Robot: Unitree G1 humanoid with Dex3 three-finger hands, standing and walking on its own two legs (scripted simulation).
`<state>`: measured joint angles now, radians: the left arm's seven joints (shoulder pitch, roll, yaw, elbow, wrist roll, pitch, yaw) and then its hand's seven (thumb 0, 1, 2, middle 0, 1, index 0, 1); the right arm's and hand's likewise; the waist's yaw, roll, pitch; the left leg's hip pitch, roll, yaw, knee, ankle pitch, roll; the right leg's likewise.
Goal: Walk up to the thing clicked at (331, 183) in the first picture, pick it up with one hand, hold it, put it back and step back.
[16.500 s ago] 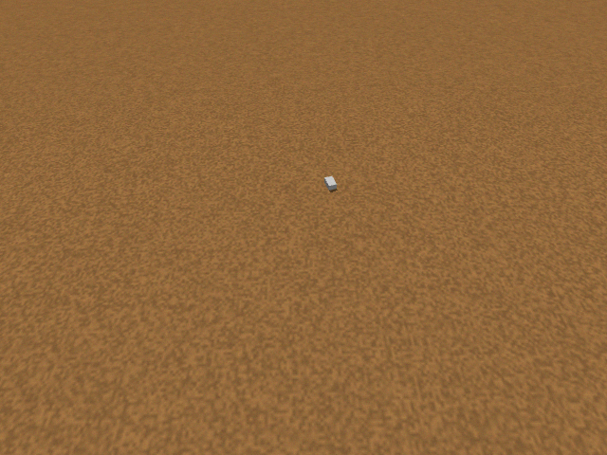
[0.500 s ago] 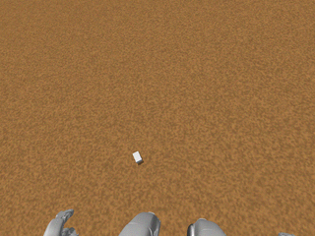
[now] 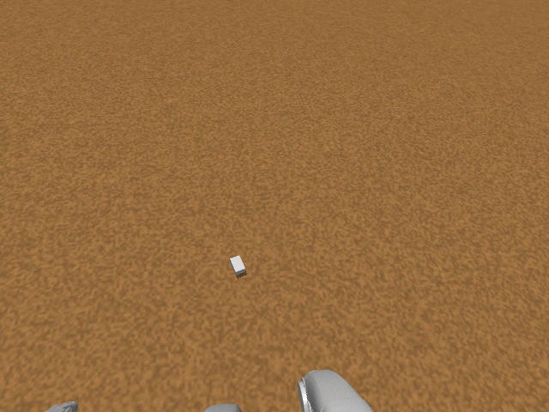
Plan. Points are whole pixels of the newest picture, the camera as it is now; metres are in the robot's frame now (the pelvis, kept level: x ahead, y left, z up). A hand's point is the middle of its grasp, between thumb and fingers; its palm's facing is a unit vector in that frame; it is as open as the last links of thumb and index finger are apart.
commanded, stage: walk up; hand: left
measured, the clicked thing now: (237, 265) +0.71 +0.14 -0.75
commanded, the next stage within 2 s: none
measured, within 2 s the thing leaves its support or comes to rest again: neither
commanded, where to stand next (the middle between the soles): +0.30 -0.06 m, yaw -6 degrees
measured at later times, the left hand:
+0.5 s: hand out of the picture -0.05 +0.28 -0.13, palm faces -0.15 -0.89 -0.43, open 7.4 cm
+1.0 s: hand out of the picture +0.10 +0.26 -0.15, palm faces -0.11 -0.94 -0.32, open 7.4 cm
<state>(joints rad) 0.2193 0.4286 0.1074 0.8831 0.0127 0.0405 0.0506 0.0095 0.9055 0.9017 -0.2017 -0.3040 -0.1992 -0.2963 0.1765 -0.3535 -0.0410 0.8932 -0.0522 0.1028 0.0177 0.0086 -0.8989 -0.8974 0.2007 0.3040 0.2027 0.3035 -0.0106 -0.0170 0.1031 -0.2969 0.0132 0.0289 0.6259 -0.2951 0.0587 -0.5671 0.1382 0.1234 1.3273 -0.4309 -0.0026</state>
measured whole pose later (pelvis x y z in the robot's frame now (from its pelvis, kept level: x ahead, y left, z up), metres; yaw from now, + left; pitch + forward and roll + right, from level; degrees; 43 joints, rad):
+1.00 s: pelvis -0.02 +0.01 +0.00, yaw -6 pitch -2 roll +0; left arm 0.20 0.39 0.06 0.88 0.00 0.02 -0.02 0.01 0.91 0.90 -0.20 -0.30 -0.20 -0.30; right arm 0.26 -0.35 -0.05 0.89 -0.02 -0.06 -0.02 0.01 -0.90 -0.90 0.20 0.30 0.20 0.30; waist -0.02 -0.05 0.11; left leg -0.25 0.03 0.02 0.56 -0.27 0.01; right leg -0.39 0.00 0.04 1.10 -0.49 -0.04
